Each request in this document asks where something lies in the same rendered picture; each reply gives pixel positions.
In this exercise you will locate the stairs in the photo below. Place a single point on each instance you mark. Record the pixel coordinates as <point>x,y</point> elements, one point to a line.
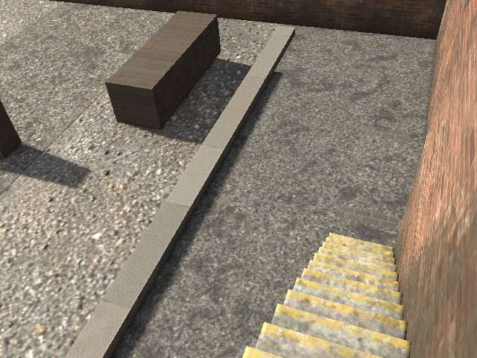
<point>346,304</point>

